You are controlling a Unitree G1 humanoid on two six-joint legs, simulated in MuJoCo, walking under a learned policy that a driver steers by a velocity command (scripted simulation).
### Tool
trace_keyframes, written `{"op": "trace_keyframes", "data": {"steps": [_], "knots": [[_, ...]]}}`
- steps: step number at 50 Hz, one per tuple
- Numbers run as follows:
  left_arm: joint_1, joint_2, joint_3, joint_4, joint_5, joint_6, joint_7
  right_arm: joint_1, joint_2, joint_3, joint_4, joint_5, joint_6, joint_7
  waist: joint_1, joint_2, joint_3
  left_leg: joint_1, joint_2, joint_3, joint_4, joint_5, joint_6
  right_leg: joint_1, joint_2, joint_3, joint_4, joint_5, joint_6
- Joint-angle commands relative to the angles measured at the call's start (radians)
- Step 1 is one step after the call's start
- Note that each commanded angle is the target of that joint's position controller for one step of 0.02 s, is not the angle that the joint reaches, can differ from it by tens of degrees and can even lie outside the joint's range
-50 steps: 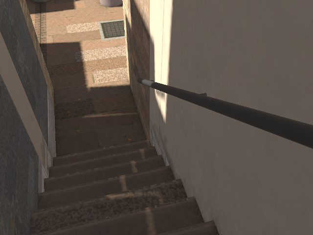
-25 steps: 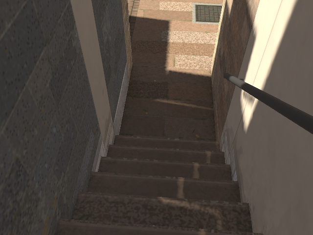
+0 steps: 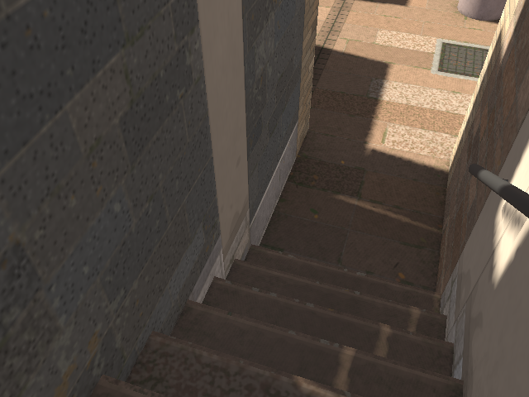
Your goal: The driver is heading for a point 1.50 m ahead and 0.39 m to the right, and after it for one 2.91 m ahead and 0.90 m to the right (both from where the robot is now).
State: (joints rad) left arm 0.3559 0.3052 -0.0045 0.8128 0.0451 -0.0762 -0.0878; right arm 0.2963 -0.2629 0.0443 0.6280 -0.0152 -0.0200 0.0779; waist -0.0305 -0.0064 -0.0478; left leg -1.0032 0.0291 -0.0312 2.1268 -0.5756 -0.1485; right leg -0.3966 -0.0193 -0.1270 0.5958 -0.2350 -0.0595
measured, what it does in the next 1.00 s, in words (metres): steps to the left, turning right: left foot 0.18 m higher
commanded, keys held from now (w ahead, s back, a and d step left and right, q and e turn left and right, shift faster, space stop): e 0.82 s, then w+e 0.18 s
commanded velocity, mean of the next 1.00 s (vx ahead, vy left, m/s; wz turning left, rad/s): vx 0.04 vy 0.00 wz -0.41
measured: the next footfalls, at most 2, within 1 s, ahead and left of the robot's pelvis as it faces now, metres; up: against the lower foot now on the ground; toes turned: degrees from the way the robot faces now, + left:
left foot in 0.44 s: -0.05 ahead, +0.18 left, +0.18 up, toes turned -9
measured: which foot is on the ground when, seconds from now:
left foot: up 0.00-0.42, down 0.44-1.00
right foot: down 0.00-0.44, up 0.46-1.00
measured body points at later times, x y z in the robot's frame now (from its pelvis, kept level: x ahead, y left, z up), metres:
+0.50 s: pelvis -0.06 +0.10 +0.03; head -0.04 +0.09 +0.48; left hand -0.02 +0.38 -0.09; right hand +0.10 -0.15 -0.04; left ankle -0.09 +0.19 -0.54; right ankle +0.04 -0.08 -0.69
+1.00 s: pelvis -0.11 +0.13 +0.17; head -0.06 +0.12 +0.62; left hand +0.17 +0.23 +0.07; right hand -0.16 -0.16 +0.06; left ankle -0.09 +0.19 -0.54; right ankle -0.14 +0.00 -0.46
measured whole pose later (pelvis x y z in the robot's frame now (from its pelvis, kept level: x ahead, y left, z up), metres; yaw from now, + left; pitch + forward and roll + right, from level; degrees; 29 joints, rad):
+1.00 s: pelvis -0.11 +0.13 +0.17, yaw -28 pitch +7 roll -3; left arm 0.15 0.24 0.01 0.64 0.10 -0.04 -0.09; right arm 0.22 -0.30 0.00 0.81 -0.06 -0.13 -0.03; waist -0.09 0.03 -0.04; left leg -0.46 0.13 0.29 0.77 -0.44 0.09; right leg -0.78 -0.02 -0.04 1.21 -0.20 0.00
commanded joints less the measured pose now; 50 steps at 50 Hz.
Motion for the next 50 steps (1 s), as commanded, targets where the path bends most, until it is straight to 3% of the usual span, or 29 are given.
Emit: {"op": "trace_keyframes", "data": {"steps": [1, 2, 3, 4, 5, 6, 9, 11, 14, 18, 21, 22, 23, 24, 25, 26, 28, 29, 30, 32, 34, 37, 40, 44, 46, 47, 48, 49, 50], "knots": [[-0.099, 0.085, -0.028, -0.088, -0.006, -0.035, 0.024, 0.173, 0.003, 0.032, -0.022, 0.008, 0.012, 0.025, -0.048, -0.043, 0.053, 0.049, 0.065, -0.019, -0.060, 0.176, -0.041, -0.083, -0.195, 0.295, -0.249, 0.087, -0.084], [-0.054, 0.092, -0.034, -0.065, 0.003, -0.035, 0.018, 0.115, -0.002, 0.039, -0.046, 0.009, 0.004, 0.018, 0.003, -0.057, 0.011, -0.026, 0.075, -0.065, -0.089, 0.137, -0.040, 0.054, -0.227, 0.366, -0.221, 0.101, -0.097], [-0.078, 0.065, -0.013, -0.077, -0.097, 0.001, 0.109, -0.192, -0.021, -0.029, -0.081, 0.040, 0.081, -0.104, 0.064, 0.063, -0.034, 0.033, -0.002, -0.042, -0.226, 0.154, 0.056, 0.164, -0.286, 0.414, -0.225, 0.219, -0.166], [0.002, 0.088, -0.025, -0.060, -0.085, 0.022, 0.133, -0.209, -0.015, -0.022, -0.079, 0.040, 0.101, -0.135, 0.069, 0.106, -0.048, 0.055, -0.003, -0.062, -0.252, 0.059, 0.088, 0.214, -0.310, 0.445, -0.199, 0.287, -0.193], [0.167, 0.202, 0.004, 0.012, -0.006, -0.019, 0.014, 0.055, 0.010, 0.028, -0.104, -0.009, 0.031, -0.016, 0.048, -0.251, -0.006, 0.006, 0.006, 0.039, -0.177, -0.255, 0.051, 0.252, -0.240, 0.376, -0.278, 0.093, -0.121], [0.132, 0.203, 0.019, -0.004, -0.006, -0.026, -0.008, 0.028, -0.052, 0.004, -0.082, -0.011, -0.003, 0.001, 0.054, -0.171, 0.007, 0.029, 0.006, 0.024, -0.244, -0.321, 0.051, 0.237, -0.241, 0.435, -0.285, -0.017, -0.095], [0.214, 0.228, 0.049, 0.022, 0.042, -0.021, 0.030, -0.169, -0.043, 0.022, -0.177, -0.004, -0.022, -0.072, 0.135, -0.147, 0.029, -0.177, -0.031, 0.004, -0.188, -0.355, 0.154, 0.383, -0.376, 0.611, -0.324, 0.204, -0.265], [0.265, 0.143, 0.034, 0.031, 0.052, -0.020, 0.050, -0.166, -0.003, 0.031, -0.185, 0.001, -0.025, -0.098, 0.146, -0.067, -0.057, -0.198, -0.024, -0.027, -0.177, -0.309, 0.190, 0.452, -0.398, 0.631, -0.289, 0.324, -0.302], [0.213, 0.133, 0.029, 0.007, 0.054, -0.028, 0.070, -0.129, 0.008, 0.024, -0.221, -0.023, 0.009, -0.081, 0.089, -0.068, -0.078, 0.012, -0.059, 0.070, -0.142, -0.300, 0.204, 0.216, -0.301, 0.490, -0.299, 0.374, -0.261], [0.225, 0.174, 0.045, 0.003, 0.068, -0.048, 0.100, -0.150, -0.003, 0.012, -0.291, -0.003, 0.049, -0.049, 0.067, -0.135, -0.064, 0.163, -0.082, 0.117, -0.353, -0.294, 0.237, 0.097, -0.265, 0.441, -0.376, 0.378, -0.198], [0.008, 0.269, 0.082, -0.077, 0.070, -0.024, 0.066, -0.070, -0.075, -0.028, -0.278, 0.034, 0.060, -0.028, -0.040, -0.136, -0.113, 0.549, -0.126, 0.122, -0.689, -0.262, 0.295, -0.151, -0.287, 0.445, -0.500, 0.368, -0.256], [0.016, 0.242, 0.085, -0.073, 0.045, -0.005, 0.040, 0.026, -0.088, -0.041, -0.254, 0.037, 0.049, -0.028, -0.068, -0.163, -0.103, 0.636, -0.155, 0.045, -0.887, -0.286, 0.347, -0.183, -0.273, 0.472, -0.523, 0.156, -0.273], [-0.026, 0.062, 0.032, -0.137, 0.060, 0.018, 0.021, 0.211, -0.162, -0.069, -0.162, 0.011, 0.027, -0.058, -0.107, 0.121, -0.177, 0.959, 0.051, -0.440, -1.139, 0.176, 0.603, -0.502, -0.088, 0.341, -0.213, -0.221, -0.128], [-0.190, -0.080, -0.030, -0.245, 0.086, 0.024, 0.040, 0.487, -0.153, -0.068, -0.058, -0.073, 0.033, -0.093, -0.284, 0.183, 0.017, 1.127, 0.343, -1.122, -1.465, 0.230, 0.821, -1.123, 0.129, 0.420, 0.096, -0.486, 0.058], [-0.321, -0.141, -0.050, -0.278, 0.038, 0.035, 0.078, 0.507, -0.087, -0.049, -0.050, -0.138, 0.031, -0.082, -0.370, 0.045, 0.174, 1.147, 0.400, -1.281, -1.586, 0.367, 0.759, -1.375, 0.178, 0.779, 0.158, -0.287, 0.138], [-0.387, -0.145, -0.062, -0.298, 0.000, 0.022, 0.100, 0.391, -0.087, -0.047, -0.042, -0.176, 0.038, -0.059, -0.317, 0.058, 0.194, 1.084, 0.376, -1.174, -1.581, 0.452, 0.686, -1.446, 0.214, 0.837, 0.201, -0.172, 0.195], [-0.141, 0.003, -0.012, -0.209, -0.014, 0.005, 0.148, 0.001, -0.105, -0.064, -0.037, -0.117, 0.027, 0.002, -0.013, 0.178, -0.024, 0.707, 0.237, -0.595, -1.457, 0.727, 0.497, -1.022, 0.254, 0.577, 0.546, 0.010, 0.230], [0.068, 0.088, 0.015, -0.141, 0.024, 0.035, 0.107, -0.143, -0.142, -0.086, -0.039, -0.091, 0.009, 0.016, 0.122, 0.185, -0.093, 0.370, 0.156, -0.318, -1.419, 0.737, 0.461, -0.709, 0.243, 0.361, 0.838, 0.117, 0.222], [0.132, 0.144, 0.039, -0.109, 0.046, 0.068, 0.070, -0.278, -0.123, -0.081, -0.074, -0.097, -0.002, 0.018, 0.188, 0.124, -0.093, 0.108, 0.146, -0.243, -1.448, 0.588, 0.459, -0.550, 0.248, 0.268, 1.094, 0.134, 0.215], [0.085, 0.146, 0.064, -0.115, 0.053, 0.078, 0.058, -0.425, -0.042, -0.055, -0.067, -0.044, -0.025, 0.003, 0.246, -0.031, -0.031, 0.014, 0.168, -0.174, -1.509, 0.422, 0.402, -0.487, 0.210, 0.276, 1.348, 0.228, 0.151], [0.031, 0.107, 0.063, -0.137, 0.032, 0.067, 0.039, -0.325, -0.050, -0.043, 0.012, -0.032, -0.060, -0.048, 0.185, -0.089, -0.048, 0.200, 0.134, -0.058, -1.429, 0.471, 0.354, -0.494, 0.152, 0.257, 1.357, 0.302, 0.113], [-0.156, 0.060, 0.057, -0.241, -0.016, 0.063, 0.028, -0.077, -0.215, -0.085, 0.089, -0.043, -0.065, -0.103, 0.055, 0.038, -0.079, 0.621, 0.177, -0.017, -1.483, 0.922, 0.324, -0.599, 0.154, 0.153, 1.544, -0.002, 0.119], [-0.306, 0.004, 0.025, -0.290, -0.007, 0.078, 0.056, 0.097, -0.140, -0.084, 0.148, -0.007, -0.041, -0.114, -0.120, 0.032, 0.012, 1.054, 0.233, -0.099, -1.527, 0.628, 0.378, -0.855, 0.085, 0.216, 0.871, 0.072, 0.153], [-0.336, 0.011, 0.038, -0.308, 0.054, 0.053, 0.014, 0.044, -0.213, -0.091, 0.150, -0.015, -0.086, -0.095, -0.121, 0.177, 0.031, 0.862, 0.308, -0.144, -1.720, -0.162, 0.346, -0.699, 0.031, 0.039, 0.618, -0.030, 0.133], [-0.357, 0.032, 0.042, -0.291, 0.055, 0.031, -0.006, 0.036, -0.199, -0.081, 0.156, -0.035, -0.105, -0.095, -0.131, 0.139, 0.030, 0.821, 0.377, -0.185, -1.756, -0.225, 0.394, -0.662, 0.001, 0.045, 0.547, -0.064, 0.085], [-0.279, 0.016, 0.038, -0.270, 0.070, 0.024, 0.001, 0.043, -0.163, -0.061, 0.180, -0.083, -0.119, -0.101, -0.096, 0.195, -0.014, 0.798, 0.434, -0.256, -1.727, -0.122, 0.407, -0.647, -0.014, 0.145, 0.838, 0.041, 0.043], [-0.258, -0.011, 0.026, -0.271, 0.070, 0.014, -0.001, -0.018, -0.164, -0.068, 0.166, -0.089, -0.126, -0.114, -0.076, 0.100, -0.031, 0.909, 0.456, -0.254, -1.694, -0.062, 0.415, -0.760, -0.040, 0.223, 0.780, 0.102, 0.029], [-0.340, 0.004, 0.030, -0.271, 0.048, 0.003, -0.006, 0.019, -0.150, -0.074, 0.173, -0.034, -0.116, -0.122, -0.128, 0.002, -0.016, 0.972, 0.416, -0.178, -1.705, -0.136, 0.391, -0.778, -0.048, 0.126, 0.459, 0.060, 0.046], [-0.359, 0.009, 0.035, -0.276, 0.035, 0.001, -0.009, 0.020, -0.177, -0.073, 0.192, -0.043, -0.119, -0.119, -0.125, 0.089, -0.017, 0.858, 0.383, -0.130, -1.720, -0.171, 0.382, -0.653, -0.026, 0.059, 0.513, -0.010, 0.040]]}}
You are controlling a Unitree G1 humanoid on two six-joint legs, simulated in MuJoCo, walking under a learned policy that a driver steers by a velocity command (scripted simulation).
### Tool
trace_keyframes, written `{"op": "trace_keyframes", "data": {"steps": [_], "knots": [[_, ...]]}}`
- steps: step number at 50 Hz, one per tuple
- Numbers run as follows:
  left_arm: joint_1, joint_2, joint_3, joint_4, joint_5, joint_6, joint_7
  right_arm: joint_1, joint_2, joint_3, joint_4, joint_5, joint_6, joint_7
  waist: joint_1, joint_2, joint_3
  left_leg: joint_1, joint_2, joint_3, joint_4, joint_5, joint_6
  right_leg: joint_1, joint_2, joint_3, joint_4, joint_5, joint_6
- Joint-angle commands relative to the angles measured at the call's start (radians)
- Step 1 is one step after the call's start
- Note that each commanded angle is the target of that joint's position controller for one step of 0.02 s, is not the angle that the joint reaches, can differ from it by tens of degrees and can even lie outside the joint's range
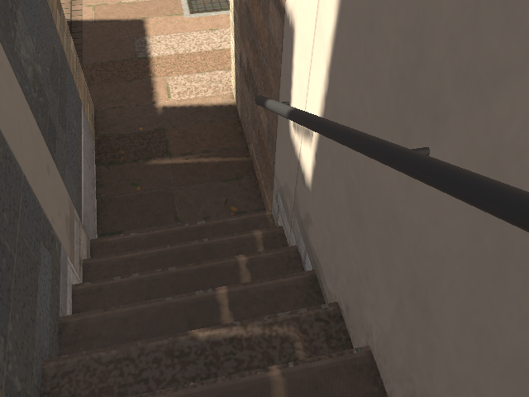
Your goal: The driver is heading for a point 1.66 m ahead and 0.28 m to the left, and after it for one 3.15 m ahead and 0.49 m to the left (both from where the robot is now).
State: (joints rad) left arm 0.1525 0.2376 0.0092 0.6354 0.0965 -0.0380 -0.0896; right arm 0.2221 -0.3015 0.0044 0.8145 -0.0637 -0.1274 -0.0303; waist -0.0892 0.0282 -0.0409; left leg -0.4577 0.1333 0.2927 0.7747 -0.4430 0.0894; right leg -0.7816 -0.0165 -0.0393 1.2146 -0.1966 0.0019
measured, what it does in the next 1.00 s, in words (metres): goes down, turning left: right foot, then left foot 0.19 m lower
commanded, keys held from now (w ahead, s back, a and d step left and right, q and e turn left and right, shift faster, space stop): w+e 0.08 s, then w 0.04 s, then w+q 0.88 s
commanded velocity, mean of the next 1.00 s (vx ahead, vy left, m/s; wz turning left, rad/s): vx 0.44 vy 0.00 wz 0.20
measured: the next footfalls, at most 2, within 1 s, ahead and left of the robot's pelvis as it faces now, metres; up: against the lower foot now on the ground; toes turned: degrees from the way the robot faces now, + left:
right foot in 0.18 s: +0.07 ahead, -0.18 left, +0.00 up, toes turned -7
left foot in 0.54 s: +0.27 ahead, +0.04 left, -0.19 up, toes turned +4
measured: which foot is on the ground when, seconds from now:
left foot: down 0.00-0.20, up 0.22-0.52, down 0.54-1.00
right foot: up 0.00-0.16, down 0.18-0.56, up 0.58-0.98, down 1.00-1.00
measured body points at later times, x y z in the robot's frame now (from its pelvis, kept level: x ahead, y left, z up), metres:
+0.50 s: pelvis +0.16 -0.03 -0.10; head +0.17 +0.00 +0.35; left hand +0.22 +0.18 -0.24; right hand +0.31 -0.31 -0.19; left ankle +0.26 +0.05 -0.81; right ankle +0.03 -0.17 -0.71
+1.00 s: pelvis +0.42 +0.02 -0.32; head +0.41 +0.04 +0.13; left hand +0.52 +0.27 -0.43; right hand +0.47 -0.23 -0.44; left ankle +0.24 +0.04 -0.87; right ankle +0.51 -0.07 -1.05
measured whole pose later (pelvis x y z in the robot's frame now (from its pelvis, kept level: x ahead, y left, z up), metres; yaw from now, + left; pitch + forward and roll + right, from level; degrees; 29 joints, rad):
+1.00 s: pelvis +0.42 +0.02 -0.32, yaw +18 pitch +1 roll +0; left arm 0.18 0.25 -0.04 0.75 0.09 -0.07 -0.10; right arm 0.48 -0.23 0.04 0.92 -0.08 -0.11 0.08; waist -0.07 -0.07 -0.04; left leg -0.35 -0.27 -0.09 1.50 -0.87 0.19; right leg -0.35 0.03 0.03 0.51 0.13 -0.04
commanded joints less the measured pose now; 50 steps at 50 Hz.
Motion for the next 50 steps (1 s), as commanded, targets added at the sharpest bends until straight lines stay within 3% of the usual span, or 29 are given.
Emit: {"op": "trace_keyframes", "data": {"steps": [1, 4, 8, 9, 10, 11, 12, 13, 15, 18, 21, 23, 25, 26, 27, 28, 29, 30, 31, 32, 33, 35, 37, 39, 40, 43, 46, 49, 50], "knots": [[-0.096, 0.088, 0.025, -0.107, 0.007, -0.042, 0.001, 0.045, -0.126, -0.023, 0.006, -0.033, -0.015, -0.007, -0.013, 0.121, -0.050, 0.239, 0.300, -0.455, -0.338, -0.249, 0.135, -0.193, -0.048, 0.023, 0.097, 0.005, -0.038], [-0.066, 0.088, 0.024, -0.111, 0.024, -0.037, -0.010, 0.034, -0.068, -0.001, 0.032, -0.030, -0.017, -0.008, -0.006, 0.011, -0.006, 0.188, 0.286, -0.330, -0.278, -0.189, 0.096, -0.153, -0.056, 0.015, 0.012, 0.061, -0.058], [0.018, 0.098, 0.053, -0.097, 0.018, -0.050, -0.011, -0.040, -0.201, -0.033, 0.050, -0.014, 0.013, 0.009, 0.075, 0.068, 0.018, -0.056, 0.227, -0.244, -0.164, -0.165, 0.070, 0.251, 0.080, -0.137, -0.203, -0.150, -0.092], [0.124, 0.118, 0.072, -0.068, 0.007, -0.076, -0.001, -0.094, -0.231, -0.053, 0.026, -0.007, 0.024, 0.030, 0.139, -0.028, -0.049, -0.036, 0.180, -0.192, 0.029, -0.103, 0.076, 0.410, 0.130, -0.163, -0.335, -0.089, -0.103], [0.342, 0.120, 0.086, 0.022, 0.002, -0.095, 0.022, -0.063, -0.142, -0.040, 0.033, -0.001, 0.033, 0.043, 0.213, -0.185, -0.117, -0.161, 0.023, -0.115, 0.474, -0.100, 0.026, 0.627, 0.136, -0.073, -0.514, -0.082, -0.159], [0.522, 0.183, 0.089, 0.078, 0.018, -0.114, 0.038, -0.039, -0.048, -0.017, -0.011, -0.025, 0.029, 0.075, 0.218, -0.330, -0.155, -0.587, -0.102, -0.220, 0.798, -0.066, -0.019, 0.957, -0.011, 0.289, -0.495, 0.039, -0.303], [0.600, 0.162, 0.077, 0.063, -0.025, -0.131, 0.010, -0.132, -0.046, -0.017, -0.065, -0.003, 0.011, 0.086, 0.276, -0.192, -0.206, -0.790, -0.135, -0.357, 0.790, -0.094, -0.047, 1.120, -0.212, 0.540, -0.639, 0.088, -0.379], [0.540, 0.161, 0.074, 0.051, -0.051, -0.144, -0.014, -0.279, -0.065, -0.021, -0.132, 0.021, -0.013, 0.079, 0.304, -0.161, -0.006, -0.995, -0.125, -0.422, 0.812, -0.084, -0.072, 1.014, -0.319, 0.792, -0.715, -0.177, -0.406], [0.183, 0.058, 0.023, 0.040, -0.047, -0.128, -0.013, -0.088, -0.090, -0.014, -0.073, -0.004, -0.008, 0.049, 0.096, -0.050, 0.059, -0.846, 0.004, -0.509, 0.751, 0.156, -0.065, 0.584, -0.340, 0.661, -0.604, -0.364, -0.342], [-0.083, -0.078, -0.042, -0.010, -0.015, -0.122, 0.043, 0.125, -0.063, -0.006, 0.009, -0.064, 0.035, 0.063, -0.002, -0.066, 0.018, -0.331, -0.024, -0.429, 0.497, 0.574, -0.073, 0.040, -0.158, 0.231, -0.487, -0.228, -0.242], [-0.015, 0.122, -0.005, 0.022, 0.007, -0.145, 0.097, 0.063, -0.065, -0.031, -0.027, -0.022, 0.067, 0.097, 0.040, -0.015, 0.023, 0.165, -0.071, -0.281, 0.112, 0.852, -0.106, -0.136, -0.075, -0.039, -0.358, -0.464, -0.101], [0.128, 0.148, -0.005, 0.095, 0.020, -0.122, 0.071, -0.059, -0.103, -0.049, -0.077, -0.021, 0.075, 0.102, 0.109, -0.100, 0.115, 0.126, -0.108, -0.222, 0.037, 0.684, -0.126, -0.012, -0.159, 0.043, -0.335, -0.598, -0.131], [0.200, 0.124, -0.013, 0.134, -0.001, -0.075, 0.050, -0.073, -0.088, -0.033, -0.053, -0.018, 0.074, 0.096, 0.164, -0.042, 0.158, -0.051, -0.037, -0.275, -0.254, 0.570, -0.086, 0.287, -0.257, 0.228, -0.230, -0.373, -0.179], [0.166, 0.152, -0.013, 0.146, 0.032, -0.065, 0.030, 0.146, -0.050, -0.026, 0.007, -0.030, 0.062, 0.080, 0.068, -0.038, 0.075, 0.192, -0.073, -0.213, -0.158, 0.674, -0.065, 0.249, -0.261, 0.207, -0.053, -0.216, -0.168], [0.045, 0.159, -0.012, 0.144, 0.060, -0.051, -0.005, 0.470, -0.095, -0.056, 0.090, -0.033, 0.055, 0.073, -0.077, -0.008, -0.003, 0.440, -0.091, -0.209, -0.294, 0.717, -0.029, 0.232, -0.206, 0.100, 0.245, -0.054, -0.097], [0.098, 0.159, -0.001, 0.194, 0.045, -0.025, -0.049, 0.556, -0.265, -0.128, 0.144, -0.023, 0.064, 0.066, -0.139, 0.227, -0.003, 0.533, -0.101, -0.273, -0.486, 0.697, 0.077, 0.200, -0.001, 0.018, 0.830, -0.204, -0.063], [0.277, 0.011, -0.022, 0.164, 0.041, -0.028, -0.085, 0.546, -0.358, -0.144, 0.119, 0.020, 0.053, 0.069, 0.044, 0.306, -0.161, 0.916, -0.011, -0.494, -0.040, 1.269, 0.231, -0.278, 0.096, 0.041, 1.057, -0.516, -0.016], [0.149, 0.025, -0.023, 0.104, 0.007, -0.033, -0.075, 0.516, -0.283, -0.132, 0.121, -0.005, 0.028, 0.080, -0.001, 0.092, -0.131, 0.926, 0.051, -0.607, -0.080, 1.134, 0.237, -0.493, 0.072, 0.085, 0.932, -0.440, -0.013], [0.118, 0.030, -0.026, 0.024, -0.038, -0.041, -0.055, 0.410, -0.272, -0.126, 0.103, 0.003, 0.017, 0.097, -0.003, 0.084, -0.063, 0.788, 0.179, -0.871, -0.184, 0.430, 0.291, -0.682, 0.041, 0.188, 0.957, -0.346, -0.005], [0.090, 0.018, -0.033, 0.037, -0.049, -0.039, -0.026, 0.385, -0.193, -0.092, 0.148, -0.038, 0.016, 0.118, 0.040, -0.002, 0.074, 0.602, 0.230, -1.023, -0.253, -0.028, 0.270, -0.801, -0.040, 0.253, 0.969, -0.227, -0.035], [0.136, -0.006, -0.046, 0.063, -0.023, -0.054, 0.006, 0.279, -0.014, -0.033, 0.135, -0.064, 0.004, 0.122, 0.105, -0.107, 0.093, 0.455, 0.168, -0.906, -0.217, 0.109, 0.190, -0.785, -0.110, 0.310, 0.672, 0.055, -0.042], [0.147, 0.060, -0.029, 0.116, -0.029, -0.043, 0.006, 0.106, 0.020, -0.005, 0.132, -0.037, -0.027, 0.100, 0.169, -0.096, 0.120, -0.070, 0.054, -0.771, -0.288, 0.136, 0.157, -0.416, -0.137, 0.233, 0.323, 0.367, -0.046], [0.072, 0.051, -0.029, 0.123, 0.005, -0.014, -0.027, 0.069, -0.070, 0.000, 0.125, -0.037, -0.052, 0.061, 0.166, -0.020, 0.066, -0.404, -0.113, -0.599, -0.216, 0.062, 0.125, -0.011, -0.090, 0.119, 0.270, 0.522, -0.027], [0.025, 0.084, -0.026, 0.113, 0.013, -0.021, -0.030, 0.258, -0.093, 0.001, 0.185, -0.028, -0.067, 0.030, 0.092, -0.057, 0.038, -0.102, -0.121, -0.634, -0.035, 0.221, 0.089, -0.187, -0.051, 0.162, 0.112, 0.509, -0.012], [-0.050, 0.095, -0.033, 0.106, 0.003, -0.030, -0.015, 0.237, -0.033, 0.018, 0.139, -0.020, -0.067, 0.013, 0.061, -0.105, 0.027, -0.128, -0.168, -0.557, 0.064, 0.171, 0.080, -0.081, -0.048, 0.144, -0.165, 0.696, -0.007], [-0.065, 0.040, -0.052, 0.080, 0.016, -0.022, -0.022, 0.253, -0.093, 0.012, 0.090, -0.004, -0.016, 0.054, 0.027, 0.043, 0.044, -0.259, -0.168, -0.637, 0.065, -0.083, 0.168, 0.268, 0.024, 0.076, -0.325, 0.567, 0.016], [-0.056, 0.058, -0.042, 0.050, 0.007, -0.026, -0.021, 0.348, -0.115, 0.002, 0.106, -0.006, 0.003, 0.074, 0.026, 0.029, 0.088, 0.044, -0.150, -0.829, 0.234, 0.389, 0.172, 0.209, 0.047, 0.067, -0.487, 0.326, 0.011], [0.270, 0.164, 0.011, 0.158, -0.029, -0.029, 0.008, 0.174, -0.127, -0.020, 0.034, -0.017, 0.003, 0.127, 0.168, -0.071, 0.083, 0.090, -0.203, -0.754, 0.583, 0.885, 0.110, 0.593, 0.073, 0.021, -0.865, 0.294, -0.053], [0.601, 0.188, 0.032, 0.251, -0.026, -0.047, 0.018, 0.074, -0.121, -0.014, -0.028, -0.035, 0.007, 0.168, 0.281, -0.049, 0.025, -0.227, -0.197, -0.725, 0.877, 0.972, 0.080, 1.052, -0.007, 0.080, -0.819, 0.407, -0.120]]}}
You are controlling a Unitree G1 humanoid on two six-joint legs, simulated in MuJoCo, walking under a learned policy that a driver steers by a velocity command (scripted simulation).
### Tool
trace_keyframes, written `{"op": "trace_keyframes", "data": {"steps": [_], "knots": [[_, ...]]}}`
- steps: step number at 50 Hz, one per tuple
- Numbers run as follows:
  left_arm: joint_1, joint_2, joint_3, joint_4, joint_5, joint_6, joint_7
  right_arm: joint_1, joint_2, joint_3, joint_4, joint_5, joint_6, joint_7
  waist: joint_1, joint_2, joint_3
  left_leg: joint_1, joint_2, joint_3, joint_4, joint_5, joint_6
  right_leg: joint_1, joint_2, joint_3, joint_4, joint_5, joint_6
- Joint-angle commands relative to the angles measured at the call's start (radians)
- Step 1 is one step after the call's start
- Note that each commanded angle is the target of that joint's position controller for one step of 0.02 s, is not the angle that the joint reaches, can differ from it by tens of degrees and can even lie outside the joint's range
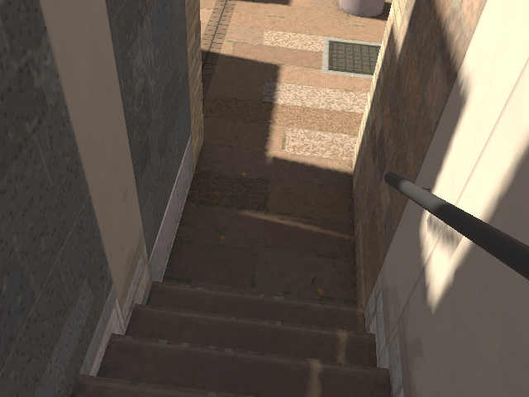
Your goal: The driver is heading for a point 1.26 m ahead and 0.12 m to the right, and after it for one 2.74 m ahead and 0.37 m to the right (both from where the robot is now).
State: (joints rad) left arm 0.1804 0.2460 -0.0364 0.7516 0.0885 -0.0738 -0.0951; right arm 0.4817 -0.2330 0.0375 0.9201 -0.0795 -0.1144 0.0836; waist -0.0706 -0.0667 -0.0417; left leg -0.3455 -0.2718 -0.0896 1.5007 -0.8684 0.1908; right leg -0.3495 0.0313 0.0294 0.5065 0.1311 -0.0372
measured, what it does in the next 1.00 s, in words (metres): goes down: left foot 0.18 m lower, then right foot 0.18 m lower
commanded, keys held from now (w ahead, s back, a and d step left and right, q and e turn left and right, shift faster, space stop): w+q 0.20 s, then w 0.12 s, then w+e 0.68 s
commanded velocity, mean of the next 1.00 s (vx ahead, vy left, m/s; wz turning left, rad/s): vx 0.50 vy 0.00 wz -0.02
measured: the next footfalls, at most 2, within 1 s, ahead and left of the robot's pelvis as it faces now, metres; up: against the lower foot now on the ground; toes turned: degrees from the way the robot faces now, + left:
left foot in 0.42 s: +0.38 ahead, +0.15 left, -0.18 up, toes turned +16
right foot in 0.92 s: +0.61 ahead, -0.12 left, -0.37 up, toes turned -10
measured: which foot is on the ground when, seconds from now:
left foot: down 0.00-0.00, up 0.02-0.40, down 0.42-0.92, up 0.94-1.00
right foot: down 0.00-0.42, up 0.44-0.90, down 0.92-1.00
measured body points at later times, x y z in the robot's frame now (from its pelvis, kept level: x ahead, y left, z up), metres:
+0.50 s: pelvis +0.29 +0.04 -0.23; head +0.31 +0.06 +0.22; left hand +0.15 +0.26 -0.37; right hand +0.49 -0.16 -0.34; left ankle +0.34 +0.14 -0.95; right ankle +0.15 -0.12 -0.66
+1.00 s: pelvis +0.58 -0.02 -0.40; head +0.59 -0.02 +0.05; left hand +0.69 +0.24 -0.54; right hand +0.49 -0.28 -0.54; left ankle +0.43 +0.14 -0.85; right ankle +0.57 -0.11 -1.14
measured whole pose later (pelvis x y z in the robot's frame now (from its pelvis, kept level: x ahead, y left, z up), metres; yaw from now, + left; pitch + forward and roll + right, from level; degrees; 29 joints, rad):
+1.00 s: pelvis +0.58 -0.02 -0.40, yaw -8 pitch +1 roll +0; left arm 0.23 0.30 0.08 1.02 0.11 -0.13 -0.07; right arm 0.45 -0.26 -0.04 1.01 -0.07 -0.05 0.08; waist -0.04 -0.03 0.00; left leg -0.44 0.16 0.00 1.88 -0.86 -0.03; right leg -0.26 0.02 -0.05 0.51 -0.28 -0.04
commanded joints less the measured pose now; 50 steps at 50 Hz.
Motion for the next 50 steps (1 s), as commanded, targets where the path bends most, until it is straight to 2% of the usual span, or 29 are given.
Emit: {"op": "trace_keyframes", "data": {"steps": [1, 2, 3, 6, 8, 10, 13, 15, 16, 19, 20, 21, 22, 23, 25, 26, 27, 28, 30, 31, 33, 35, 38, 42, 44, 46, 47, 48, 50], "knots": [[0.830, 0.171, 0.083, 0.222, -0.016, -0.006, 0.020, -0.121, -0.050, -0.024, -0.135, 0.011, 0.003, 0.073, 0.299, -0.119, -0.133, -0.711, 0.084, -0.202, 0.699, 0.494, -0.086, 1.041, -0.292, 0.205, 0.046, 0.508, -0.302], [0.567, 0.234, 0.094, 0.126, -0.017, -0.001, -0.013, 0.091, -0.027, -0.027, -0.133, 0.047, 0.017, 0.091, 0.105, -0.072, -0.117, -1.003, 0.073, -0.048, 0.849, 0.173, -0.096, 0.992, -0.487, 0.387, 0.176, 0.964, -0.474], [0.410, 0.236, 0.107, 0.093, 0.017, 0.011, 0.019, 0.002, -0.084, -0.032, -0.198, 0.050, 0.044, 0.094, 0.138, 0.051, 0.000, -1.105, 0.156, -0.063, 0.751, 0.261, -0.119, 0.787, -0.571, 0.481, 0.054, 0.631, -0.474], [0.086, -0.173, -0.014, 0.074, 0.001, -0.010, 0.047, -0.068, -0.014, 0.000, -0.165, -0.029, 0.062, 0.060, -0.018, 0.166, 0.168, -0.874, 0.418, -0.111, 0.153, 0.782, -0.080, 0.072, -0.333, 0.191, -0.133, 0.040, -0.239], [-0.056, -0.052, -0.004, 0.031, 0.004, -0.081, 0.085, -0.088, -0.051, -0.037, -0.096, -0.051, 0.060, 0.083, -0.018, 0.062, 0.181, -0.115, 0.406, 0.075, -0.302, 1.213, -0.116, -0.586, -0.086, -0.124, -0.082, -0.197, -0.171], [0.046, 0.151, 0.045, 0.094, 0.007, -0.112, 0.109, -0.015, -0.047, -0.033, -0.086, -0.045, 0.058, 0.133, -0.045, 0.032, 0.082, 0.039, 0.319, 0.175, 0.008, 1.094, -0.159, -0.602, -0.101, -0.124, 0.081, -0.019, -0.112], [0.505, 0.107, 0.029, 0.242, -0.012, -0.098, 0.152, -0.462, -0.111, -0.046, -0.238, -0.048, 0.033, 0.069, 0.247, 0.001, 0.160, -0.823, 0.415, 0.076, -0.619, 1.179, -0.146, 0.353, -0.241, 0.118, 0.324, -0.164, -0.080], [0.508, 0.038, 0.018, 0.232, -0.017, -0.057, 0.121, -0.492, -0.037, -0.010, -0.222, -0.023, 0.041, 0.036, 0.270, 0.118, 0.154, -0.637, 0.437, 0.079, -1.039, 1.504, -0.136, 0.278, -0.211, 0.079, 0.366, -0.321, -0.103], [0.463, 0.102, 0.028, 0.243, -0.002, -0.049, 0.089, -0.507, -0.021, -0.009, -0.232, -0.055, 0.054, 0.044, 0.226, 0.007, 0.171, -0.345, 0.351, 0.194, -0.900, 1.409, -0.126, 0.008, -0.211, 0.111, 0.306, -0.272, -0.135], [0.314, 0.141, 0.060, 0.183, -0.002, -0.048, 0.032, -0.316, -0.124, -0.050, -0.195, -0.057, 0.050, 0.012, 0.119, 0.086, 0.151, 0.109, 0.304, 0.199, -0.922, 1.243, -0.120, -0.192, -0.169, 0.059, 0.517, -0.267, -0.109], [0.256, 0.216, 0.077, 0.170, -0.031, -0.048, 0.022, -0.197, -0.174, -0.081, -0.152, -0.032, 0.036, 0.009, 0.035, 0.099, 0.086, 0.354, 0.266, 0.231, -1.039, 1.228, -0.130, -0.186, -0.115, 0.013, 0.684, -0.124, -0.069], [0.394, 0.158, 0.085, 0.247, -0.146, -0.031, 0.102, -0.032, -0.133, -0.094, -0.059, 0.115, 0.077, -0.040, -0.020, 0.148, -0.025, 0.532, 0.328, 0.113, -1.162, 1.194, -0.109, -0.231, -0.071, 0.026, 1.080, -0.172, -0.158], [0.396, 0.109, 0.088, 0.257, -0.151, -0.025, 0.137, 0.150, -0.217, -0.104, -0.033, 0.083, 0.098, -0.074, -0.084, 0.287, -0.171, 0.851, 0.519, 0.026, -0.815, 1.704, -0.039, -0.515, 0.064, -0.020, 1.630, -1.080, -0.125], [0.554, -0.004, 0.026, 0.237, -0.005, -0.043, -0.008, 0.230, -0.181, -0.088, -0.034, -0.085, 0.068, -0.002, -0.042, 0.308, -0.487, 1.101, 0.720, -0.110, -0.653, 1.829, 0.277, -0.595, -0.049, 0.079, 1.711, -0.968, -0.051], [0.211, -0.002, 0.018, 0.044, -0.072, -0.044, -0.006, 0.131, -0.212, -0.111, -0.016, -0.098, 0.067, 0.003, -0.081, 0.093, -0.178, 0.740, 0.797, -0.218, -0.918, 1.134, 0.192, -0.922, -0.134, 0.068, 1.518, -0.802, 0.025], [0.164, 0.021, 0.032, 0.035, -0.072, -0.042, 0.022, 0.066, -0.165, -0.095, 0.002, -0.070, 0.057, -0.002, -0.027, 0.001, 0.003, 0.371, 0.779, -0.245, -0.991, 0.829, 0.158, -0.875, -0.156, 0.080, 1.411, -0.654, 0.025], [0.252, 0.001, 0.023, 0.071, -0.040, -0.026, 0.038, -0.041, 0.008, -0.027, -0.014, -0.075, 0.038, -0.012, 0.085, -0.075, 0.059, 0.055, 0.727, -0.137, -1.045, 0.834, 0.092, -0.696, -0.231, 0.140, 1.052, -0.320, 0.001], [0.310, -0.007, 0.031, 0.124, -0.010, 0.001, 0.033, -0.071, 0.021, -0.020, -0.021, -0.088, 0.024, -0.016, 0.120, 0.003, 0.165, -0.196, 0.712, -0.060, -1.115, 0.901, 0.117, -0.532, -0.228, 0.105, 0.907, -0.229, -0.003], [0.290, 0.043, 0.062, 0.151, 0.007, 0.019, 0.033, -0.104, -0.060, -0.034, -0.022, -0.051, -0.022, -0.034, 0.120, 0.096, 0.078, -0.322, 0.632, 0.032, -1.073, 0.707, 0.117, -0.355, -0.161, 0.035, 0.741, -0.115, 0.035], [0.366, -0.016, 0.044, 0.182, 0.017, 0.010, 0.015, -0.116, -0.105, -0.046, -0.008, -0.071, -0.032, -0.047, 0.172, 0.152, 0.021, -0.357, 0.598, 0.051, -1.015, 0.693, 0.089, -0.255, -0.127, 0.004, 0.829, -0.068, 0.017], [0.238, -0.001, 0.048, 0.147, 0.032, 0.007, 0.022, -0.057, -0.010, -0.019, 0.023, -0.056, -0.040, -0.076, 0.102, 0.141, 0.044, -0.108, 0.661, 0.018, -0.928, 0.683, 0.050, -0.464, -0.176, 0.128, 0.496, 0.166, 0.018], [0.146, 0.032, 0.051, 0.150, -0.004, 0.005, 0.033, -0.016, -0.032, -0.015, 0.060, -0.056, -0.033, -0.077, 0.081, 0.139, 0.058, -0.038, 0.646, 0.062, -0.832, 0.573, 0.001, -0.449, -0.183, 0.132, 0.290, 0.390, 0.036], [0.032, 0.054, 0.061, 0.125, 0.005, 0.036, 0.029, -0.049, -0.046, -0.026, 0.050, -0.082, -0.001, -0.049, 0.076, 0.165, 0.109, -0.238, 0.623, 0.150, -0.803, 0.391, -0.041, -0.116, -0.115, -0.026, 0.273, 0.275, 0.024], [-0.140, 0.039, 0.058, 0.079, 0.008, 0.027, 0.056, 0.059, -0.110, -0.060, 0.116, -0.016, 0.022, -0.087, -0.011, 0.159, 0.190, 0.042, 0.701, 0.071, -0.665, 0.540, -0.100, -0.209, -0.128, -0.048, 0.020, 0.053, 0.012], [-0.054, 0.073, 0.081, 0.156, 0.014, 0.007, 0.054, 0.072, -0.152, -0.081, 0.127, -0.011, 0.045, -0.091, 0.006, 0.113, 0.148, 0.119, 0.649, 0.144, -0.452, 0.619, -0.135, -0.075, -0.096, -0.119, -0.134, 0.000, 0.000], [0.352, 0.182, 0.148, 0.320, -0.003, -0.018, 0.046, 0.067, -0.233, -0.113, 0.134, -0.044, 0.074, -0.019, 0.200, 0.002, 0.031, -0.074, 0.505, 0.289, 0.021, 0.735, -0.141, 0.491, -0.011, -0.217, -0.248, 0.229, -0.047], [0.523, 0.331, 0.186, 0.382, 0.041, -0.020, 0.033, 0.175, -0.085, -0.096, 0.122, -0.039, 0.068, 0.022, 0.157, -0.230, -0.210, -0.376, 0.348, 0.276, 0.472, 0.058, -0.203, 0.933, -0.153, 0.007, 0.157, 0.849, -0.233], [0.725, 0.341, 0.191, 0.429, 0.052, -0.037, 0.023, 0.023, -0.023, -0.084, 0.023, -0.009, 0.045, 0.034, 0.264, -0.200, -0.293, -0.631, 0.295, 0.218, 0.602, -0.020, -0.212, 1.129, -0.250, 0.123, 0.188, 0.928, -0.319], [0.590, 0.243, 0.166, 0.401, -0.015, -0.065, 0.011, -0.436, -0.082, -0.085, -0.188, 0.065, 0.002, -0.015, 0.315, -0.053, -0.028, -1.007, 0.341, 0.095, 0.542, 0.019, -0.207, 0.925, -0.392, 0.387, 0.027, 0.303, -0.349]]}}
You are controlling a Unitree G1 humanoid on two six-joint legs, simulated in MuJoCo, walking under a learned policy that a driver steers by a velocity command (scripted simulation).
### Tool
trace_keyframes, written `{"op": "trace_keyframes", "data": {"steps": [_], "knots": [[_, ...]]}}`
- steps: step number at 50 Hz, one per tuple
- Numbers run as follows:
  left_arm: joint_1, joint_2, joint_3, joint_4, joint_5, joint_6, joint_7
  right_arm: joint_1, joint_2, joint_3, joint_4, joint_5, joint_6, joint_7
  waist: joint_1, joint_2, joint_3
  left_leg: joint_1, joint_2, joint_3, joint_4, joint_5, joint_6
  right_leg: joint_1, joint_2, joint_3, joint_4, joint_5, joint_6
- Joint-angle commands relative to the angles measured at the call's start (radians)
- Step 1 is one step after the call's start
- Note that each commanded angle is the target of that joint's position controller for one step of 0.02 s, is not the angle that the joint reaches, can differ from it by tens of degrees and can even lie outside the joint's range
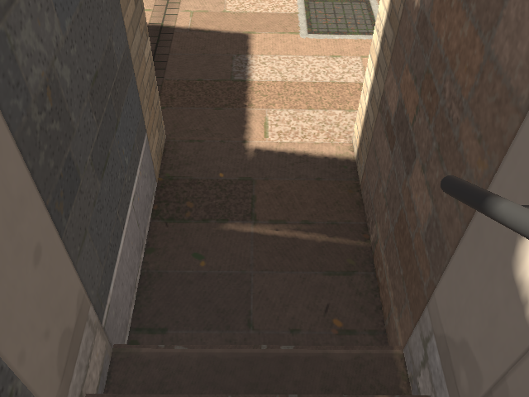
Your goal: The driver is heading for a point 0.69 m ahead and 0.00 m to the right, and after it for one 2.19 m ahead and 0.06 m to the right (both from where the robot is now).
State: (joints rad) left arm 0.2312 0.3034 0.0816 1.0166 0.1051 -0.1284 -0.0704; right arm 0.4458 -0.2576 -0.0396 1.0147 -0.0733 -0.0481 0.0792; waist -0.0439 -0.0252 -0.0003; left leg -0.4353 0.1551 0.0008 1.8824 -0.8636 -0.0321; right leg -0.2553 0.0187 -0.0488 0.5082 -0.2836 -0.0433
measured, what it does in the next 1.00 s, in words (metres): goes down: left foot 0.19 m lower, then right foot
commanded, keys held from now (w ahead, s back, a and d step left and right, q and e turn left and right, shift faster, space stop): w+e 0.24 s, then e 0.12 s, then no key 0.24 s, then q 0.40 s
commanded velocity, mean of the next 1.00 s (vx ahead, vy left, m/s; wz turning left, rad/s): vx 0.23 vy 0.00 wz -0.21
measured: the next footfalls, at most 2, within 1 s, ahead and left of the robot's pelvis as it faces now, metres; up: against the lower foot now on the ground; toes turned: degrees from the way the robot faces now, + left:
left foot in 0.30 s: +0.30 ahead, +0.10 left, -0.19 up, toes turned -10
right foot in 0.62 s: +0.28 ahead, -0.11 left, -0.18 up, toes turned -16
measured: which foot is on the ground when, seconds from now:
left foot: up 0.00-0.28, down 0.30-0.86, up 0.88-1.00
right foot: down 0.00-0.32, up 0.34-0.60, down 0.62-1.00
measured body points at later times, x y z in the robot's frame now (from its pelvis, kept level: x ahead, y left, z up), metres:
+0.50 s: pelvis +0.24 +0.03 -0.20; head +0.25 +0.03 +0.25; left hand +0.41 +0.22 -0.33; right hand +0.15 -0.22 -0.34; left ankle +0.26 +0.10 -0.92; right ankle +0.27 -0.12 -0.75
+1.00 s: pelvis +0.27 +0.05 -0.21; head +0.28 +0.06 +0.24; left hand +0.41 +0.35 -0.30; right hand +0.40 -0.24 -0.30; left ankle +0.27 +0.16 -0.88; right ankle +0.24 -0.10 -0.92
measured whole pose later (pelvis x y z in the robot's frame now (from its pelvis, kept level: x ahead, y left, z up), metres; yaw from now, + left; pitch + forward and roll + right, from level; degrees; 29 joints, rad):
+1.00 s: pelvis +0.27 +0.05 -0.21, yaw -9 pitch +4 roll +1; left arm 0.26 0.34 0.13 0.76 0.06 -0.09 0.04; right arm 0.15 -0.29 -0.03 0.79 -0.08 -0.03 -0.02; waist 0.08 -0.05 -0.06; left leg -0.53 -0.01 0.05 1.03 -0.39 -0.12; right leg -0.42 -0.14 -0.06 0.74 -0.38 0.02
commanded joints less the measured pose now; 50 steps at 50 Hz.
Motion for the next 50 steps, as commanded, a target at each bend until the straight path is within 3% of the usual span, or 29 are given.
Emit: {"op": "trace_keyframes", "data": {"steps": [1, 3, 4, 6, 9, 13, 14, 15, 16, 17, 18, 19, 21, 22, 24, 26, 29, 31, 32, 33, 35, 36, 37, 38, 41, 44, 45, 49, 50], "knots": [[0.388, 0.079, 0.005, 0.107, -0.053, -0.001, -0.022, -0.346, -0.072, -0.010, -0.270, 0.044, -0.088, -0.027, 0.186, 0.035, -0.069, -0.874, -0.042, -0.082, -0.040, 0.162, 0.039, 0.645, -0.379, 0.468, 0.066, 0.537, -0.294], [0.173, -0.088, -0.082, 0.037, -0.018, 0.002, -0.011, -0.194, -0.008, 0.015, -0.195, -0.014, -0.072, -0.046, 0.018, 0.085, 0.081, -0.602, 0.048, -0.169, -0.477, 0.522, 0.084, 0.064, -0.324, 0.356, 0.059, 0.509, -0.252], [0.072, -0.087, -0.092, -0.017, -0.048, 0.005, -0.001, -0.154, -0.018, 0.013, -0.145, -0.030, -0.056, -0.035, -0.001, 0.053, 0.123, -0.393, 0.028, -0.114, -0.737, 0.752, 0.075, -0.213, -0.257, 0.275, -0.008, 0.456, -0.261], [0.035, -0.036, -0.100, -0.056, -0.003, -0.009, 0.006, -0.110, 0.056, 0.055, -0.127, -0.052, -0.025, 0.006, -0.056, -0.061, 0.000, 0.114, -0.065, -0.007, -0.705, 1.087, 0.061, -0.602, -0.081, 0.145, 0.095, 0.192, -0.217], [0.008, 0.104, -0.072, -0.138, 0.033, -0.032, 0.037, -0.166, -0.038, 0.046, -0.177, -0.001, -0.040, 0.000, -0.023, 0.044, 0.017, 0.385, -0.113, 0.001, -1.057, 1.469, -0.007, -0.786, 0.024, 0.133, 0.277, -0.175, -0.153], [0.243, 0.022, -0.098, -0.122, -0.015, 0.009, 0.014, -0.227, -0.089, 0.036, -0.187, -0.016, -0.027, -0.023, 0.081, 0.024, 0.094, 0.119, -0.092, -0.064, -1.538, 1.107, 0.021, -0.236, -0.066, 0.479, 0.634, -0.071, -0.192], [0.230, 0.057, -0.081, -0.133, -0.032, 0.027, 0.009, -0.164, -0.103, 0.019, -0.163, 0.020, -0.036, -0.023, 0.060, 0.044, 0.059, 0.177, -0.090, -0.046, -1.675, 1.203, 0.053, -0.129, -0.039, 0.484, 0.727, 0.050, -0.186], [0.250, 0.063, -0.072, -0.118, -0.023, 0.045, -0.019, -0.045, -0.153, -0.012, -0.119, 0.027, -0.054, -0.029, 0.003, 0.109, 0.019, 0.374, -0.056, -0.010, -1.717, 1.344, 0.109, -0.194, 0.019, 0.434, 0.917, 0.140, -0.134], [0.356, -0.053, -0.093, -0.151, -0.032, 0.034, -0.055, 0.196, -0.261, -0.050, -0.090, 0.031, -0.076, -0.040, -0.013, 0.233, -0.278, 0.984, 0.105, -0.070, -1.249, 2.013, 0.305, -0.568, 0.074, 0.276, 1.318, 0.028, -0.040], [0.494, -0.112, -0.097, -0.140, -0.079, 0.031, -0.062, 0.172, -0.297, -0.062, -0.120, 0.029, -0.059, -0.013, 0.001, 0.325, -0.418, 1.156, 0.351, -0.270, -1.111, 2.399, 0.581, -0.915, 0.153, 0.128, 1.797, -0.623, 0.034], [0.293, 0.011, -0.078, -0.244, -0.107, 0.058, -0.050, 0.148, -0.299, -0.086, -0.131, -0.043, -0.033, -0.017, -0.088, 0.140, -0.287, 1.009, 0.435, -0.451, -1.205, 2.133, 0.583, -1.151, 0.067, 0.138, 1.880, -0.555, 0.086], [0.170, -0.014, -0.080, -0.295, -0.089, 0.079, -0.036, 0.094, -0.237, -0.068, -0.112, -0.071, -0.033, -0.038, -0.090, -0.010, -0.152, 0.812, 0.424, -0.433, -1.226, 1.714, 0.460, -1.235, -0.012, 0.216, 1.748, -0.385, 0.062], [0.207, -0.056, -0.082, -0.272, -0.061, 0.085, -0.032, 0.014, -0.070, -0.001, -0.071, -0.026, -0.023, -0.029, 0.067, 0.005, -0.002, 0.254, 0.280, -0.239, -1.334, 1.514, 0.361, -0.932, -0.084, 0.183, 1.452, -0.155, 0.032], [0.230, -0.108, -0.091, -0.236, -0.012, 0.078, -0.043, -0.068, 0.069, 0.032, -0.076, -0.019, -0.041, -0.051, 0.107, 0.050, 0.079, 0.011, 0.122, -0.099, -1.395, 1.290, 0.277, -0.771, -0.128, 0.160, 1.203, 0.083, 0.012], [0.280, -0.091, -0.084, -0.178, 0.000, 0.094, -0.088, -0.105, 0.054, 0.041, -0.064, 0.007, -0.074, -0.071, 0.087, 0.066, 0.096, -0.249, 0.023, 0.006, -1.401, 0.967, 0.279, -0.602, -0.089, 0.063, 0.949, 0.420, 0.010], [0.176, -0.070, -0.075, -0.191, -0.018, 0.098, -0.111, -0.153, -0.099, 0.027, -0.056, -0.018, -0.092, -0.062, 0.101, 0.068, 0.039, -0.412, -0.009, 0.004, -1.371, 0.851, 0.232, -0.353, -0.075, 0.020, 0.835, 0.547, 0.019], [0.322, -0.002, -0.047, -0.154, -0.008, 0.055, -0.067, -0.304, -0.170, 0.030, -0.109, -0.017, -0.094, -0.033, 0.199, 0.039, -0.096, -0.421, 0.016, 0.004, -1.172, 1.078, 0.155, -0.065, -0.014, 0.000, 0.879, 0.377, 0.059], [0.324, 0.035, -0.022, -0.174, -0.032, 0.033, -0.027, -0.457, -0.189, 0.036, -0.155, 0.061, -0.111, -0.027, 0.266, 0.055, -0.116, -0.310, 0.023, -0.006, -0.968, 1.384, 0.071, 0.058, 0.011, -0.013, 0.574, 0.237, 0.080], [0.239, 0.012, -0.058, -0.191, -0.098, 0.023, -0.023, -0.385, -0.154, 0.032, -0.151, 0.122, -0.100, 0.003, 0.202, -0.075, -0.168, -0.199, -0.023, -0.015, -0.829, 1.308, -0.009, 0.053, -0.052, 0.116, 0.297, 0.564, 0.023], [0.123, 0.066, -0.055, -0.222, -0.141, 0.030, -0.044, 0.045, -0.135, 0.014, -0.062, 0.114, -0.095, 0.008, -0.012, -0.157, -0.264, -0.182, -0.054, -0.045, -0.757, 0.938, -0.099, 0.117, -0.160, 0.358, 0.319, 0.805, -0.185], [0.125, 0.021, -0.064, -0.209, -0.117, 0.018, -0.067, -0.021, -0.093, 0.011, -0.082, 0.115, -0.073, 0.002, 0.016, 0.029, -0.131, -0.290, -0.058, -0.098, -0.820, 0.557, -0.135, 0.114, -0.225, 0.399, 0.239, 0.974, -0.200], [0.049, 0.051, -0.072, -0.237, -0.133, 0.016, -0.081, 0.001, -0.042, 0.022, -0.084, 0.098, -0.080, -0.004, -0.048, -0.026, -0.175, -0.185, -0.015, -0.108, -0.958, 0.505, -0.159, 0.063, -0.265, 0.449, 0.293, 1.163, -0.224], [-0.029, 0.073, -0.062, -0.244, -0.124, 0.023, -0.080, 0.047, -0.039, 0.029, -0.061, 0.124, -0.075, -0.013, -0.072, 0.049, -0.131, -0.061, -0.027, -0.085, -1.057, 0.643, -0.150, -0.045, -0.276, 0.419, 0.296, 1.122, -0.200], [-0.047, 0.174, -0.022, -0.257, -0.122, 0.043, -0.058, -0.087, -0.103, 0.013, -0.100, 0.106, -0.065, -0.031, -0.013, 0.063, -0.130, 0.028, -0.092, -0.057, -1.051, 0.741, -0.115, -0.099, -0.226, 0.354, 0.253, 0.883, -0.156], [0.029, 0.220, 0.037, -0.291, -0.116, 0.055, 0.025, -0.278, -0.178, -0.019, -0.204, 0.030, -0.055, -0.093, 0.072, 0.044, -0.174, -0.004, -0.125, -0.048, -1.054, 0.914, 0.001, -0.026, -0.211, 0.242, 0.235, 0.606, -0.178], [0.298, 0.135, 0.050, -0.221, -0.074, 0.047, 0.113, -0.293, -0.036, 0.015, -0.237, 0.034, -0.017, -0.133, 0.197, -0.147, -0.127, -0.305, -0.158, -0.035, -0.869, 0.309, -0.101, 0.178, -0.465, 0.486, 0.092, 0.657, -0.363], [0.345, 0.138, 0.063, -0.198, -0.051, 0.042, 0.135, -0.310, -0.017, 0.030, -0.255, 0.031, -0.004, -0.134, 0.219, -0.105, -0.079, -0.407, -0.115, -0.055, -0.867, 0.233, -0.132, 0.215, -0.508, 0.526, 0.047, 0.591, -0.344], [-0.150, 0.165, 0.077, -0.367, -0.006, 0.027, 0.108, -0.062, -0.039, 0.007, -0.191, -0.026, 0.029, -0.081, -0.008, -0.143, -0.073, 0.272, -0.197, 0.073, -0.541, 0.638, -0.099, -0.513, -0.329, 0.102, 0.003, 0.204, -0.108], [-0.231, 0.154, 0.079, -0.379, -0.063, 0.013, 0.113, -0.071, -0.066, -0.009, -0.238, -0.020, 0.024, -0.064, -0.059, -0.062, -0.037, 0.127, -0.152, 0.060, -1.001, 0.477, -0.076, -0.385, -0.250, 0.030, -0.017, 0.015, -0.071]]}}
